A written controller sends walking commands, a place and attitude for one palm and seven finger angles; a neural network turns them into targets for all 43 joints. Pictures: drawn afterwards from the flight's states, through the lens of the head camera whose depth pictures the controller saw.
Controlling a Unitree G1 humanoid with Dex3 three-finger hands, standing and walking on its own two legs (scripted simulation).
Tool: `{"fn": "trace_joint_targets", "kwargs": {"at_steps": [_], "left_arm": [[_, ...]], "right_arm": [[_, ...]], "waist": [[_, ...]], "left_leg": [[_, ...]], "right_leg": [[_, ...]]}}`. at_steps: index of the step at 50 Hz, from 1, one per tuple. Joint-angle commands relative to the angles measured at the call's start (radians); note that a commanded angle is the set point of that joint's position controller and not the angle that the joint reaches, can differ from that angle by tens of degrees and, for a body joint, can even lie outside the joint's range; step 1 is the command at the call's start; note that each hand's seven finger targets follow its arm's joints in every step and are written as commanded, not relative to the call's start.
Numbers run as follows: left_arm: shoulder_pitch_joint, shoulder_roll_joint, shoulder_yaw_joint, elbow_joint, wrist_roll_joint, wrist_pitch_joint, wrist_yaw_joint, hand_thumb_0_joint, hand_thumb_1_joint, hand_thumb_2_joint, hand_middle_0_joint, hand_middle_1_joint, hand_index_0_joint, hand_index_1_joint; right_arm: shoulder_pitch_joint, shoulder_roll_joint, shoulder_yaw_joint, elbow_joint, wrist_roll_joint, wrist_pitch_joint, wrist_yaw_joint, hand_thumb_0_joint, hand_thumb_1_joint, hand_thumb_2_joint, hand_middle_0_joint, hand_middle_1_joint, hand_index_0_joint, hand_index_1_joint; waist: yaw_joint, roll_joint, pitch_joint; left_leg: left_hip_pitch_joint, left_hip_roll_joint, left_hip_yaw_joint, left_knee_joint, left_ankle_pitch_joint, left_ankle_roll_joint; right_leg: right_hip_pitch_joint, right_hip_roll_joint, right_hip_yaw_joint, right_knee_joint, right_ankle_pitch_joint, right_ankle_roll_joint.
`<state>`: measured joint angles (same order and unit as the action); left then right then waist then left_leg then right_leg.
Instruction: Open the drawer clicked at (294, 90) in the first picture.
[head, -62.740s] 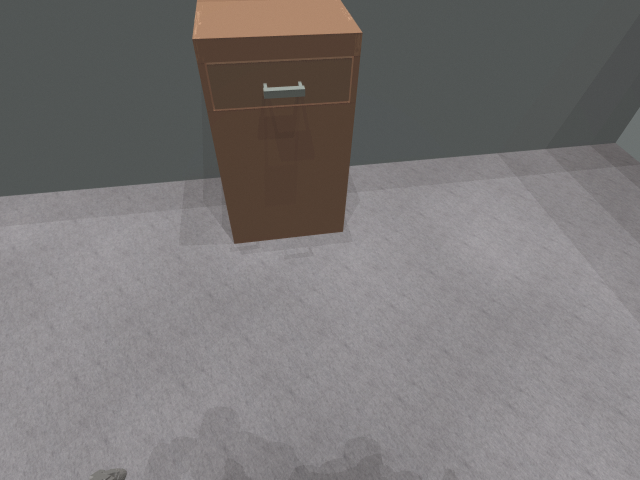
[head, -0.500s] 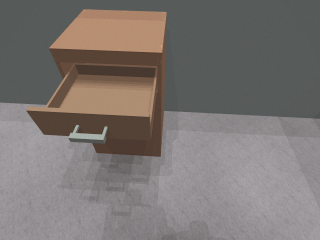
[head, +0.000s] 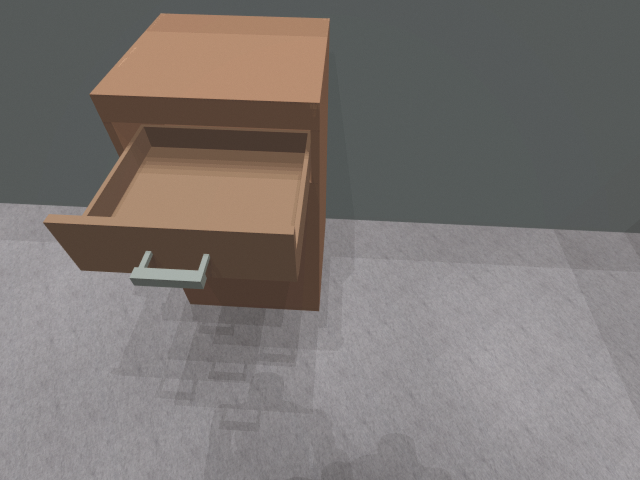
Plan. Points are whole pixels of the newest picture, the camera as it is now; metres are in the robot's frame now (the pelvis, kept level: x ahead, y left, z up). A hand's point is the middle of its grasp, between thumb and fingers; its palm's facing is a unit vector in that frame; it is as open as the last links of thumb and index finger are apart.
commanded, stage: look to check the result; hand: left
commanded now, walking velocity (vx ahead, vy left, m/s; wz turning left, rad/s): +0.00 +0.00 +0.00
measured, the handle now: (172, 268) +0.46 +0.29 -0.08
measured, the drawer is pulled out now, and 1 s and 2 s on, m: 0.30 0.30 0.30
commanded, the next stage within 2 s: stand and wait in 0.08 s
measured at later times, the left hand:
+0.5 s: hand out of the picture -0.01 +0.15 -0.18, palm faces +0.05 -0.98 -0.18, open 7.4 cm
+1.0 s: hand out of the picture +0.00 +0.14 -0.17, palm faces +0.05 -0.98 -0.18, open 7.4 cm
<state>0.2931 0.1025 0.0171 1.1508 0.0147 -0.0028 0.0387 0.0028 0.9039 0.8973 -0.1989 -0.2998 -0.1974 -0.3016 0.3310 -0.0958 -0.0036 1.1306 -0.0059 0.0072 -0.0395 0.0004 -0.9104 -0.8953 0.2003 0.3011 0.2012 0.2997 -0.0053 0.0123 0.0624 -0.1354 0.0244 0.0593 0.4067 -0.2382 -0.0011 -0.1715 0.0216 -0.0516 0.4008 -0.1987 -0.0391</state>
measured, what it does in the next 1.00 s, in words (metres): stands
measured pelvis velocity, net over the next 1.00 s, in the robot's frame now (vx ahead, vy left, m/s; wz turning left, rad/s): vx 0.02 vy -0.01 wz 0.00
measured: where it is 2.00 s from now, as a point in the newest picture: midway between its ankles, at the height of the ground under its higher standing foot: outside the picture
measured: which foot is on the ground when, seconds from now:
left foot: down 0.00-1.00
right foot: down 0.00-1.00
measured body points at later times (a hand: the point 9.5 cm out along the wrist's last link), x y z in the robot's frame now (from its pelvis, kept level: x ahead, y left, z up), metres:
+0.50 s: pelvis +0.01 -0.01 +0.00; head +0.03 -0.01 +0.45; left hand -0.01 +0.20 -0.16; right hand -0.02 -0.21 -0.17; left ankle -0.01 +0.12 -0.74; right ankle +0.01 -0.09 -0.74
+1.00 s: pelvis +0.02 -0.01 +0.00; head +0.03 -0.02 +0.45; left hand +0.00 +0.20 -0.16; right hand -0.01 -0.21 -0.17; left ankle -0.01 +0.12 -0.74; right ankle +0.01 -0.09 -0.74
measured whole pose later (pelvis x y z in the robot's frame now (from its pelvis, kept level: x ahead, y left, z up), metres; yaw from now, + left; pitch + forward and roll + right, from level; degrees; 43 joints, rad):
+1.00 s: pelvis +0.02 -0.01 +0.00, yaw +0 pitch -2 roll +0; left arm 0.29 0.11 0.02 1.15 0.01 -0.01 0.04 0.00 0.90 0.90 -0.20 -0.30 -0.20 -0.30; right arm 0.32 -0.10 0.00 1.14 0.00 0.01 -0.04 0.00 -0.91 -0.90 0.20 0.30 0.20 0.30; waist 0.00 0.02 0.06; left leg -0.10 0.05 0.06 0.38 -0.25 -0.02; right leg -0.14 0.04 -0.06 0.38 -0.21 -0.06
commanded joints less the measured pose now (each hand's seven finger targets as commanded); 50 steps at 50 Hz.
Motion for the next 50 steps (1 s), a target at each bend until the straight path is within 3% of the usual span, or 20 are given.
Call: {"fn": "trace_joint_targets", "kwargs": {"at_steps": [1,17,24,31,50], "left_arm": [[0.084,0.093,0.014,-0.015,-0.004,-0.010,0.006,0.000,0.900,0.900,-0.200,-0.300,-0.200,-0.300],[0.081,0.098,0.017,-0.015,-0.005,-0.014,0.006,0.000,0.900,0.900,-0.200,-0.300,-0.200,-0.300],[0.078,0.098,0.015,-0.013,-0.004,-0.012,0.007,0.000,0.900,0.900,-0.200,-0.300,-0.200,-0.300],[0.080,0.100,0.016,-0.012,-0.005,-0.016,0.008,0.000,0.900,0.900,-0.200,-0.300,-0.200,-0.300],[0.079,0.105,0.016,-0.015,-0.005,-0.017,0.010,0.000,0.900,0.900,-0.200,-0.300,-0.200,-0.300]], "right_arm": [[0.102,-0.072,-0.015,-0.007,-0.005,-0.008,-0.009,0.000,-0.900,-0.900,0.200,0.300,0.200,0.300],[0.094,-0.075,-0.014,-0.004,-0.004,-0.011,-0.012,0.000,-0.900,-0.900,0.200,0.300,0.200,0.300],[0.092,-0.077,-0.014,-0.002,-0.004,-0.007,-0.011,0.000,-0.900,-0.900,0.200,0.300,0.200,0.300],[0.089,-0.077,-0.016,0.001,-0.003,-0.009,-0.013,0.000,-0.900,-0.900,0.200,0.300,0.200,0.300],[0.094,-0.078,-0.016,0.004,-0.003,-0.008,-0.013,0.000,-0.900,-0.900,0.200,0.300,0.200,0.300]], "waist": [[-0.002,-0.002,0.057],[-0.001,-0.002,0.026],[-0.002,0.007,0.055],[-0.003,-0.002,0.027],[-0.002,0.008,0.040]], "left_leg": [[-0.040,0.077,-0.080,-0.081,0.070,0.035],[-0.014,0.081,-0.072,-0.077,0.118,0.032],[-0.017,0.083,-0.072,-0.083,0.090,0.031],[-0.002,0.082,-0.066,-0.076,0.121,0.027],[-0.001,0.084,-0.060,-0.083,0.122,0.022]], "right_leg": [[-0.040,-0.107,0.107,-0.092,0.039,-0.015],[-0.008,-0.111,0.103,-0.087,0.111,-0.017],[-0.030,-0.108,0.106,-0.100,0.065,-0.016],[-0.003,-0.111,0.112,-0.093,0.137,-0.018],[0.000,-0.110,0.112,-0.099,0.150,-0.018]]}}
